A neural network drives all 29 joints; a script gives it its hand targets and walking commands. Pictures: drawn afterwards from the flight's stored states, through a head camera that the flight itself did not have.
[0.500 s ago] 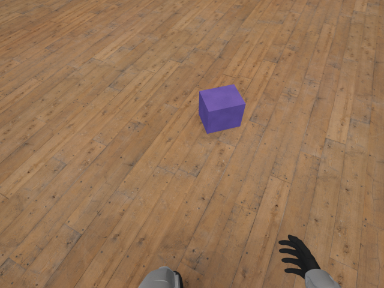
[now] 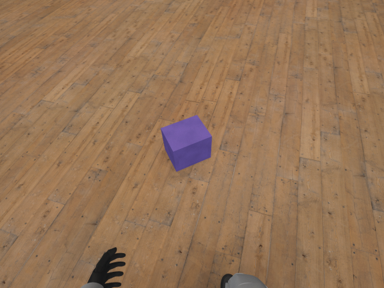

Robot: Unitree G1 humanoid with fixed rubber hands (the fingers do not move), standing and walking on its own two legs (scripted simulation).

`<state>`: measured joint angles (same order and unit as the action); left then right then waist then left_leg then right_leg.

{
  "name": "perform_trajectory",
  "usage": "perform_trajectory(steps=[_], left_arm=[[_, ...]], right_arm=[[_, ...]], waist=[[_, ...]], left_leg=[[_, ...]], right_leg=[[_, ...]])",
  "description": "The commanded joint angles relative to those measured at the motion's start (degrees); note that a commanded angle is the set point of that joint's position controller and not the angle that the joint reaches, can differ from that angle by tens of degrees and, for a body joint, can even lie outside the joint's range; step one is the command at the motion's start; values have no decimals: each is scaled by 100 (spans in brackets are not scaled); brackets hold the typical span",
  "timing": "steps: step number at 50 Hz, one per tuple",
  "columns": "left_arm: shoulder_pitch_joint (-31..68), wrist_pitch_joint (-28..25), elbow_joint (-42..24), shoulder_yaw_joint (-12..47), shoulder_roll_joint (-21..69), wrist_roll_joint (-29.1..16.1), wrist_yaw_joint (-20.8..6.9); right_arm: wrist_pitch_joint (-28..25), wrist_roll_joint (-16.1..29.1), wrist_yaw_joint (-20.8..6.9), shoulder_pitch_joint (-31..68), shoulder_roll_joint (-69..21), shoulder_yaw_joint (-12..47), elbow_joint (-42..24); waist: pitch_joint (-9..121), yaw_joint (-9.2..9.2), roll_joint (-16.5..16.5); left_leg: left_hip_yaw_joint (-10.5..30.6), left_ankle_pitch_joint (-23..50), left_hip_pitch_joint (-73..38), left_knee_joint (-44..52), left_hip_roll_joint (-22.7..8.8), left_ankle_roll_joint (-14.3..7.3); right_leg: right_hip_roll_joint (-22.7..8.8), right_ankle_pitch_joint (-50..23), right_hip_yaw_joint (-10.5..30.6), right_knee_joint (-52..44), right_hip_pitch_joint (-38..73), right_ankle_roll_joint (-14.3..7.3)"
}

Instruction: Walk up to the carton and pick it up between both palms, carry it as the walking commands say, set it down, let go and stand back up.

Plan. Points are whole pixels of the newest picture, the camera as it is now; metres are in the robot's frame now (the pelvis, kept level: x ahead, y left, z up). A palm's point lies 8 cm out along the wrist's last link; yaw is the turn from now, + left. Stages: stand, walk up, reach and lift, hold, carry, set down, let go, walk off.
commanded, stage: walk up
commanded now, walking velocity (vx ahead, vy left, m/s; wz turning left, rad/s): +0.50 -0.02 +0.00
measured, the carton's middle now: (186, 143) +0.96 -0.04 -0.66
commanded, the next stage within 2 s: none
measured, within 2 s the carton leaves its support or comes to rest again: neither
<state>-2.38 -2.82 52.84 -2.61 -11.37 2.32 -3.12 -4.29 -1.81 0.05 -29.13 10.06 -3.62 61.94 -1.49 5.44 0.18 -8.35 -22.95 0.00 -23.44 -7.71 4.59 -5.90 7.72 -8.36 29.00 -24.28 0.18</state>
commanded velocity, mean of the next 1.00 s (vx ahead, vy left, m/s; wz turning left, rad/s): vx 0.38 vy -0.01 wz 0.00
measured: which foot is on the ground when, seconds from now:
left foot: down 0.00-0.00, up 0.02-0.54, down 0.56-1.00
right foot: down 0.00-0.56, up 0.58-1.00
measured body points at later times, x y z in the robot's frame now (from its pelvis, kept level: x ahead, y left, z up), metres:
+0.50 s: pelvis +0.23 +0.01 +0.01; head +0.26 +0.00 +0.46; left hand +0.10 +0.23 -0.12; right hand +0.41 -0.20 -0.12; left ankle +0.38 +0.15 -0.70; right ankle +0.10 -0.12 -0.73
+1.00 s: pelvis +0.38 +0.00 +0.02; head +0.40 +0.01 +0.47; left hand +0.49 +0.23 -0.13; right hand +0.33 -0.25 -0.12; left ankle +0.37 +0.14 -0.73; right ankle +0.44 -0.15 -0.70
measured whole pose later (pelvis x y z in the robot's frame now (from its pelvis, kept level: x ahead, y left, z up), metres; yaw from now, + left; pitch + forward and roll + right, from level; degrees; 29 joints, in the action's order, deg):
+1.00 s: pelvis +0.38 +0.00 +0.02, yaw -1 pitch +0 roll -1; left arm -7.9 0.9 56.0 -2.7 -11.6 1.2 -2.4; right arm -2.5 -2.0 0.4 -22.5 10.4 -4.5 58.9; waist -2.3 3.3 0.8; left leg -8.3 -11.5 8.8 -21.3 -6.7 2.3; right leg -5.4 12.7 -4.8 35.5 -22.7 3.3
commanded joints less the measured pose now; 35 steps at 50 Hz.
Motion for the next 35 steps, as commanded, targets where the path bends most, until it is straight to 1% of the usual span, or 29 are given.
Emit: perform_trajectory(steps=[1,2,3,4,5,6,7,8,9,11,15,18,20,21,22,23,24,25,26,27,28,29,30,31,32,33,34,35], left_arm=[[-2465,-231,543,-503,-1487,152,206],[-2807,-188,512,-505,-1880,39,224],[-2389,-156,445,-402,-1633,24,237],[-1880,-179,394,-308,-1244,21,247],[-1498,-217,375,-249,-933,-19,251],[-1315,-255,333,-208,-692,-42,253],[-1339,-288,352,-164,-576,-43,251],[-1520,-316,409,-145,-548,-50,254],[-1717,-335,465,-126,-549,-57,265],[-2012,-348,528,-123,-609,-68,284],[-2406,-334,590,-144,-650,-77,329],[-2516,-322,678,-125,-637,-68,356],[-2644,-314,785,-120,-668,-53,378],[-2709,-308,830,-136,-708,-49,389],[-2679,-301,831,-159,-719,-53,377],[-2638,-263,884,-141,-721,-80,382],[-2704,-224,939,-119,-751,-94,387],[-2747,-201,975,-126,-786,-127,400],[-2739,-171,983,-130,-776,-180,407],[-2804,-161,960,-93,-685,-200,410],[-2810,-153,843,-80,-506,-213,407],[-3253,-99,777,-77,-263,-270,404],[-2956,5,906,-270,-599,-213,398],[-2687,45,906,-256,-512,-190,367],[-2600,89,917,-186,-252,-140,345],[-2588,158,930,-152,-122,-92,314],[-2625,253,943,-156,-86,-66,280],[-2581,335,918,-176,-96,-54,254]], right_arm=[[-55,-69,-20,1,364,107,-479],[-1,-10,-18,-208,356,129,-457],[32,-26,26,-53,561,44,-341],[27,-10,3,242,548,10,-299],[59,0,-46,403,474,-29,-264],[129,-4,-104,410,415,-52,-267],[221,-23,-148,369,361,-51,-282],[296,-41,-175,426,348,-56,-358],[350,-54,-200,580,357,-58,-463],[421,-52,-250,1051,401,-60,-695],[462,-22,-336,1958,419,-49,-1042],[423,4,-373,2569,349,10,-1220],[389,17,-383,2877,317,49,-1280],[376,29,-381,2982,319,62,-1300],[345,41,-365,3063,336,70,-1309],[287,29,-348,3033,389,94,-1324],[256,13,-310,2891,461,68,-1237],[227,-8,-259,2562,539,21,-1101],[164,-28,-203,1911,652,-52,-836],[79,-75,-127,1153,907,-171,-557],[22,-181,-48,392,1359,-306,-423],[56,11,-4,47,1998,-476,-490],[114,108,38,74,1966,-450,-530],[96,142,59,535,1547,-320,-595],[59,150,70,960,1093,-197,-633],[35,146,85,1241,794,-114,-667],[21,128,74,1351,668,-75,-648],[10,123,51,1320,673,-69,-623]], waist=[[1191,-1173,1991],[1752,-1128,1681],[1436,-900,780],[640,-732,572],[162,-573,578],[-13,-498,775],[-30,-471,926],[-15,-488,947],[-41,-525,896],[-187,-627,867],[-531,-828,838],[-722,-891,779],[-762,-922,804],[-763,-917,838],[-738,-867,1016],[-661,-838,1424],[-616,-785,1366],[-500,-668,1090],[-152,-464,547],[366,-245,12],[866,-13,-943],[1551,-88,-1776],[1543,-281,-682],[1178,-460,-490],[726,-628,-455],[393,-715,-700],[281,-773,-972],[248,-804,-1094]], left_leg=[[28,-272,3175,-3611,238,-486],[666,-875,4033,-4734,421,-485],[1087,-416,3997,-4995,74,-505],[1071,83,3871,-4771,-143,-482],[1001,558,3590,-4465,-283,-436],[898,874,3401,-4313,-295,-393],[768,1110,3274,-4296,-233,-370],[711,1278,3274,-4221,-198,-349],[667,1411,3341,-4113,-170,-331],[598,1671,3592,-3842,-134,-275],[556,2091,4019,-3102,-53,-145],[385,2267,3798,-2199,62,-86],[275,2263,3560,-1663,117,-88],[265,2203,3438,-1430,120,-113],[232,2066,3183,-1135,130,-177],[163,1839,2703,-953,132,-256],[4,1645,2372,-910,204,-277],[-73,1473,1969,-830,247,-303],[-209,1452,1195,-504,356,-390],[-144,1476,152,-461,319,-514],[1373,2104,-862,-256,-864,-687],[3835,3281,-1738,557,-2538,-1227],[3785,3879,-1232,435,-2619,-1194],[2964,4469,-445,363,-2196,-1126],[2166,4697,250,310,-1752,-1035],[1591,4385,815,394,-1387,-939],[1202,4063,1197,499,-1156,-870],[1028,3900,1399,581,-1066,-844]], right_leg=[[-1595,1340,2397,-935,3452,-452],[-2634,1609,4448,-1718,3900,-632],[-2481,1372,4108,-1604,3460,-674],[-2054,783,3123,-1561,2676,-566],[-1677,273,2326,-1597,2061,-455],[-1387,-110,1812,-1660,1768,-355],[-1222,-485,1481,-1681,1641,-324],[-1173,-728,1283,-1651,1650,-325],[-1169,-906,1169,-1647,1683,-345],[-1214,-974,1085,-1750,1760,-410],[-1246,-591,998,-2047,2016,-442],[-1126,-475,746,-2227,2044,-416],[-1135,-764,613,-2196,2155,-432],[-1179,-1015,574,-2137,2246,-440],[-1117,-1056,417,-2100,2238,-445],[-877,-791,153,-2033,2098,-435],[-885,-837,155,-1850,2027,-470],[-921,-1198,207,-1465,2010,-479],[-747,-1625,74,-573,1959,-422],[-554,-1739,13,591,1567,-333],[-198,41,6,2218,400,-91],[537,2513,373,3633,-842,109],[137,2513,1034,4416,-826,138],[-26,2083,1140,4499,-705,124],[-141,1654,1102,4260,-563,179],[-202,1345,1074,4004,-358,245],[-166,1173,960,3877,-120,285],[-72,1050,831,3796,18,296]])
